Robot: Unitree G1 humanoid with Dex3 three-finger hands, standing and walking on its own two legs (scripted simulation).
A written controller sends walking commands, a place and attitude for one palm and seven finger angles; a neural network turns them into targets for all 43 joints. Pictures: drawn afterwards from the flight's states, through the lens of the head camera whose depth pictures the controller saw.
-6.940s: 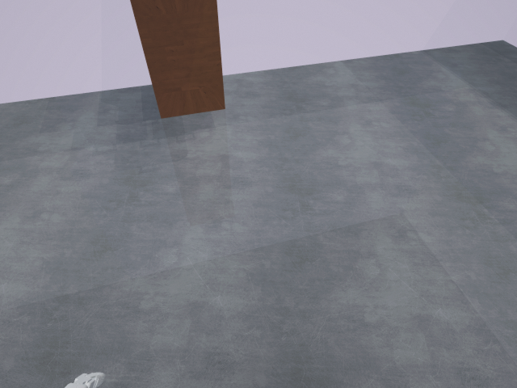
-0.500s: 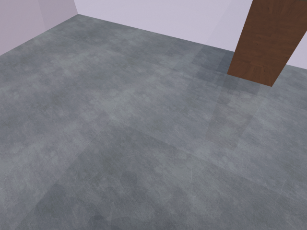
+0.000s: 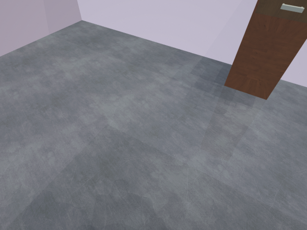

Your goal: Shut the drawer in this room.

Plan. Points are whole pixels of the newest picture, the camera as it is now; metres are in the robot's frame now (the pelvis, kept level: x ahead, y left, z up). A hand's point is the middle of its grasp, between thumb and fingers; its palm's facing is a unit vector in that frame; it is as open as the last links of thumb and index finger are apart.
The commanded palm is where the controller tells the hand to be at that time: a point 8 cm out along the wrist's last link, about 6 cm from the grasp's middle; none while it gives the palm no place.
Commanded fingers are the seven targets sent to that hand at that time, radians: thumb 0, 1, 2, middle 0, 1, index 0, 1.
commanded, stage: turn or walk to find it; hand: left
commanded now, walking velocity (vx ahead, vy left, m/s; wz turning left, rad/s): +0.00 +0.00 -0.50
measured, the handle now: (292, 7) +1.38 -0.74 +0.11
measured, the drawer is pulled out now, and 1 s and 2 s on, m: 0.22 0.22 0.22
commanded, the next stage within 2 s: stand and wait in 1.38 s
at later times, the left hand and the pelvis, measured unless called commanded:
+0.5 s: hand out of the picture +0.04 +0.18 -0.18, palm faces -0.02 -0.98 -0.20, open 7.3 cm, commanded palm none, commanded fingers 0.00 0.90 0.90 -0.20 -0.30 -0.20 -0.30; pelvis +0.00 +0.01 +0.00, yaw -4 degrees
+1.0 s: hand out of the picture +0.06 +0.19 -0.17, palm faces -0.06 -0.97 -0.25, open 7.4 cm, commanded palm none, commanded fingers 0.00 0.90 0.90 -0.20 -0.30 -0.20 -0.30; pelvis +0.00 +0.00 -0.01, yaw -4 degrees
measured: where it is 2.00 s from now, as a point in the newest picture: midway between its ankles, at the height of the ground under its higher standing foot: outside the picture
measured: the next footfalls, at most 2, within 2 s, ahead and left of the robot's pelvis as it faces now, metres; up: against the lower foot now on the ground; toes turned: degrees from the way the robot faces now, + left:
left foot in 1.76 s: +0.06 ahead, +0.12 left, +0.00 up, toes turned -9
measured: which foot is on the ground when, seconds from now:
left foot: down 0.00-1.00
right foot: down 0.00-1.00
